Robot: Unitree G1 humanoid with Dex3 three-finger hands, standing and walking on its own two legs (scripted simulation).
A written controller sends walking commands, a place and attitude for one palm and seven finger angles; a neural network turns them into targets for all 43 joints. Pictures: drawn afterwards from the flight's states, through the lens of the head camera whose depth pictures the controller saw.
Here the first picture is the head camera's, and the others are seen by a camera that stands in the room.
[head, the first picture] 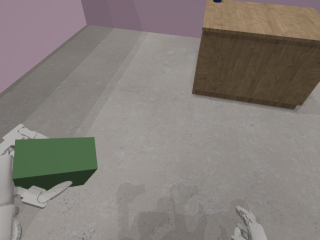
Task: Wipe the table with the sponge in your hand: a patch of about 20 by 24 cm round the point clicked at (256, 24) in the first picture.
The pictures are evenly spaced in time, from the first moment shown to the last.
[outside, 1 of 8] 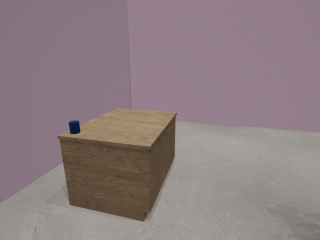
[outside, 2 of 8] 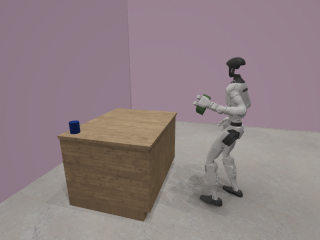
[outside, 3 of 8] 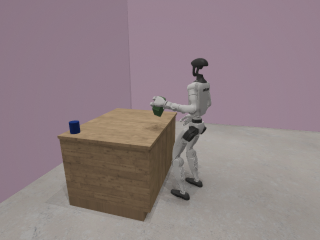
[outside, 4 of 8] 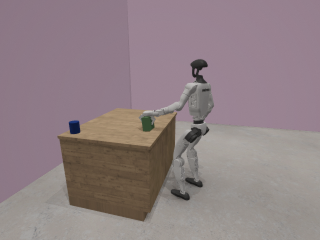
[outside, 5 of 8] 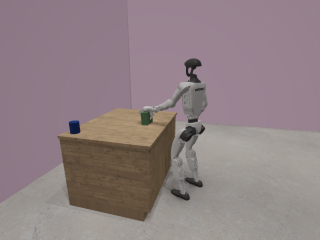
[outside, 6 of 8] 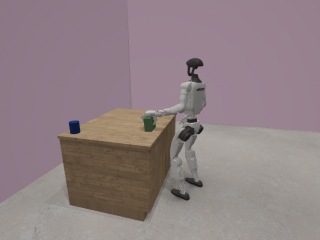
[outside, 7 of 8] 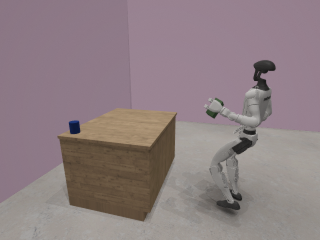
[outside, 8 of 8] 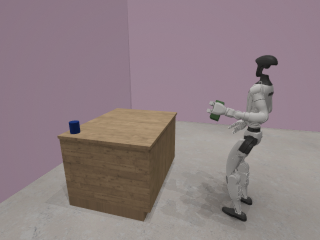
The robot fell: no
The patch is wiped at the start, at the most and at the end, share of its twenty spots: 0.00 1.00 1.00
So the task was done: yes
